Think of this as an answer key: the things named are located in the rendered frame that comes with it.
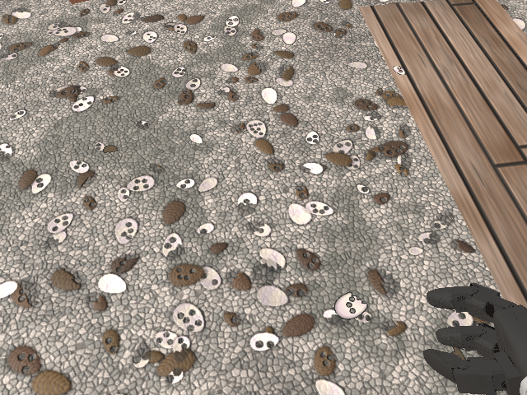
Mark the right robot hand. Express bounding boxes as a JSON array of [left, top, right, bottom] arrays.
[[423, 283, 527, 395]]

